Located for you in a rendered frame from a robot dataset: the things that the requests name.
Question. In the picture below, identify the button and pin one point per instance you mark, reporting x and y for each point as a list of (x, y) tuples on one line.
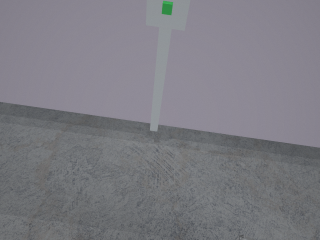
[(167, 7)]

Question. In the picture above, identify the panel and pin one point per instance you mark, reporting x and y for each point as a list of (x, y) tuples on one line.
[(177, 21)]

